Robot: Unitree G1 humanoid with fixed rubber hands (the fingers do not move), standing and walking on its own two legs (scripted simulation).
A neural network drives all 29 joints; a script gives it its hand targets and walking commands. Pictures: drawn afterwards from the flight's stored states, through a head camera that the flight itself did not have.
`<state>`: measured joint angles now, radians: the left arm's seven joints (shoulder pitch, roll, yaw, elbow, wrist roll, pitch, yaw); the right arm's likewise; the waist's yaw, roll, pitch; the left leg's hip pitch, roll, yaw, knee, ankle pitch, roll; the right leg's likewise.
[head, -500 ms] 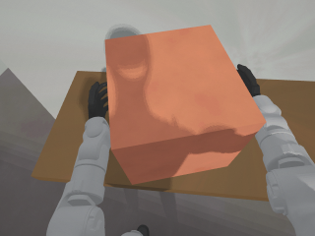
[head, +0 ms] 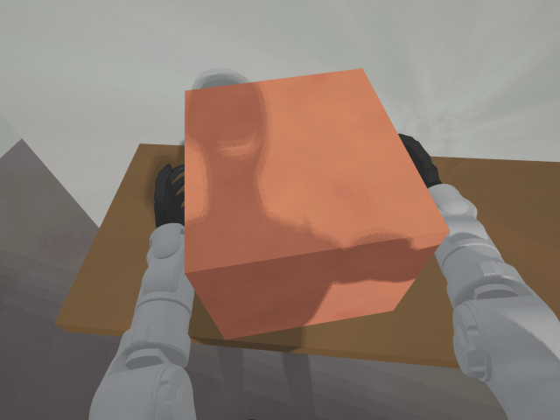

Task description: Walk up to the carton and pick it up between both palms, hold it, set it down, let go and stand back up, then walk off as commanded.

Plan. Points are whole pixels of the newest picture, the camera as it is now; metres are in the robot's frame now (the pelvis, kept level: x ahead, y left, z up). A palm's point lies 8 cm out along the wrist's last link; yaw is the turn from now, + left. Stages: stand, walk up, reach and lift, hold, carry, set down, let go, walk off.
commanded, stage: reach and lift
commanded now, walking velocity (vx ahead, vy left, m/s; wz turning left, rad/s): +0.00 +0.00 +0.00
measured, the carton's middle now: (293, 205) +0.42 +0.04 +0.04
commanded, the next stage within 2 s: none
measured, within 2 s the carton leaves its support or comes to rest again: leaves its support in 0.48 s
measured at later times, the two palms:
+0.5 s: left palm (166, 219) +0.35 +0.22 +0.06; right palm (422, 189) +0.44 -0.14 +0.08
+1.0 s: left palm (149, 200) +0.35 +0.22 +0.11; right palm (431, 178) +0.42 -0.14 +0.12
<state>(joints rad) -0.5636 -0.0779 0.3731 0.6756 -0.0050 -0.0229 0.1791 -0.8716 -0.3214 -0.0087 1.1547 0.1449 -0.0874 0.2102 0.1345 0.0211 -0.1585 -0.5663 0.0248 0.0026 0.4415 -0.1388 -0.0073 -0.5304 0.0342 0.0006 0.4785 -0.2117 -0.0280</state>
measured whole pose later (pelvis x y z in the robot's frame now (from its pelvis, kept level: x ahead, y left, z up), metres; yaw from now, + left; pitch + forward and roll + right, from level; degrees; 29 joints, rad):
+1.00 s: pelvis -0.02 +0.01 +0.00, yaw +0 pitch +11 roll +0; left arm -0.63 0.05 0.19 0.66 -0.01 0.22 0.21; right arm -0.79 -0.32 0.02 1.00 0.14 0.09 0.11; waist 0.13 -0.01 -0.22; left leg -0.51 0.03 0.00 0.44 -0.13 -0.01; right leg -0.47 0.03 0.00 0.46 -0.19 -0.03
